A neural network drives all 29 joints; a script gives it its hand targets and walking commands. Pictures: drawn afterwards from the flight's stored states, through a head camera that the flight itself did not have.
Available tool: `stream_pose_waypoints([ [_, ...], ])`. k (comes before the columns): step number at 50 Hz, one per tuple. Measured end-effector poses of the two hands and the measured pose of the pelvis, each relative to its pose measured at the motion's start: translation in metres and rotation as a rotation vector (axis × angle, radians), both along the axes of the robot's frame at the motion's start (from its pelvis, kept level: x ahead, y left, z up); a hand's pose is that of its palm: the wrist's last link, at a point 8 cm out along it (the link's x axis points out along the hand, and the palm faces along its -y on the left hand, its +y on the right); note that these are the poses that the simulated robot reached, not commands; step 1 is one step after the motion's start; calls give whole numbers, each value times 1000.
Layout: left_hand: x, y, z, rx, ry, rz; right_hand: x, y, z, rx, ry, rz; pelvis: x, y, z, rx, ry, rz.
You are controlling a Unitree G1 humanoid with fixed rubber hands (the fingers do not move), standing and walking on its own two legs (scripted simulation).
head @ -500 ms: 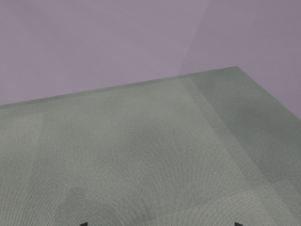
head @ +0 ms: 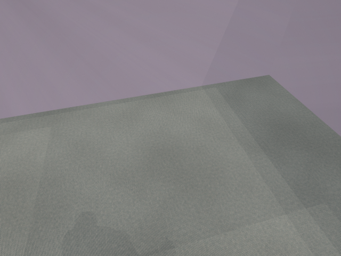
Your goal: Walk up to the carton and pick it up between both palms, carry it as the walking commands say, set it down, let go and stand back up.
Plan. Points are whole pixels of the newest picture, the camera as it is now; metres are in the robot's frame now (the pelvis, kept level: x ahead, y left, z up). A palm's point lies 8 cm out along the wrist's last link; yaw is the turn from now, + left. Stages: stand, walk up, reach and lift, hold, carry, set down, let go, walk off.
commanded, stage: walk up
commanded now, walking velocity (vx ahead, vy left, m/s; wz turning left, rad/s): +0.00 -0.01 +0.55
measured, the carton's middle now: out of the picture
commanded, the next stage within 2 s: none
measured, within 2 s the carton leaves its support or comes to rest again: neither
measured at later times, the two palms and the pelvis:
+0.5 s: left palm out of the picture -0.01 +0.32 -0.12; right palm out of the picture +0.14 -0.18 -0.08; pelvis -0.02 +0.04 +0.01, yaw +17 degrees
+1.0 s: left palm out of the picture -0.03 +0.28 -0.09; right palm out of the picture +0.16 -0.22 -0.11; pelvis -0.02 +0.00 +0.00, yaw +30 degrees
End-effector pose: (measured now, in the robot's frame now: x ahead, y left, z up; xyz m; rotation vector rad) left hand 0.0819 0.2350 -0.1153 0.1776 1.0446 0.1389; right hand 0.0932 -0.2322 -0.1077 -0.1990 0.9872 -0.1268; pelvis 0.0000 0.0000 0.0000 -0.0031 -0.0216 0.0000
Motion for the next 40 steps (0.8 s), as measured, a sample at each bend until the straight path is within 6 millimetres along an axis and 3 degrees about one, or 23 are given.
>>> stream_pose_waypoints([
  [6,-22,17,0,53,17,112,-4,-10,-9,-21,84,48,-4,-5,-3,-18,7,64],
  [10,-60,30,-5,70,62,199,14,-17,-6,-69,104,121,-9,-3,-5,-36,17,129],
  [14,-96,40,-14,55,120,253,47,-1,6,-90,62,198,-13,7,-5,-51,23,188],
  [17,-108,56,-26,37,112,297,67,22,12,-105,15,258,-15,19,-11,-57,24,230],
  [20,-110,66,-28,21,100,315,73,41,19,-119,-18,291,-18,29,-9,-43,15,246],
  [26,-90,83,1,6,17,324,47,49,32,-136,44,290,-26,43,12,-84,13,312],
  [32,-89,92,10,14,-24,366,33,47,35,-142,73,301,-31,44,16,-77,21,368],
  [40,-99,80,12,25,-11,413,27,34,25,-138,120,328,-33,33,15,-63,42,432],
])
